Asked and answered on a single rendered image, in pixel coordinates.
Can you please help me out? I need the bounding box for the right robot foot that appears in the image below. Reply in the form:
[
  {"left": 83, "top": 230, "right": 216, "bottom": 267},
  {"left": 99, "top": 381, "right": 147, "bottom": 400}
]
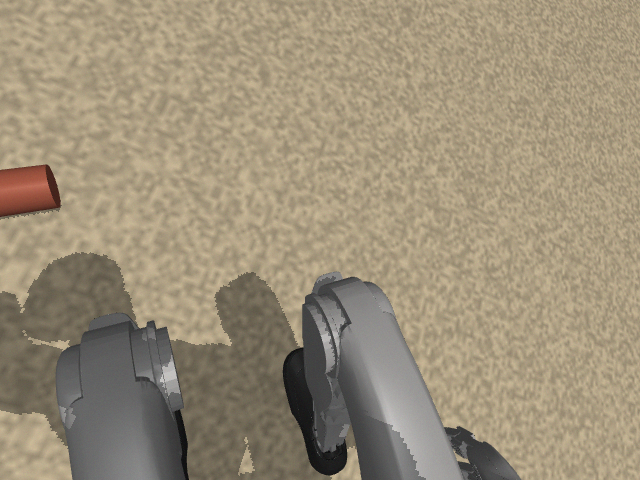
[{"left": 283, "top": 348, "right": 347, "bottom": 475}]

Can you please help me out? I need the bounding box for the right robot hand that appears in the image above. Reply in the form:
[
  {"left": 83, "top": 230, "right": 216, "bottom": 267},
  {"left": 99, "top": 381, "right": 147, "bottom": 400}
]
[{"left": 444, "top": 426, "right": 521, "bottom": 480}]

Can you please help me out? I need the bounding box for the bottle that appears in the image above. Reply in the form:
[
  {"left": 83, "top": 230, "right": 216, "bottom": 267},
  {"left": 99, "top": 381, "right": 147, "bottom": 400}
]
[{"left": 0, "top": 164, "right": 61, "bottom": 217}]

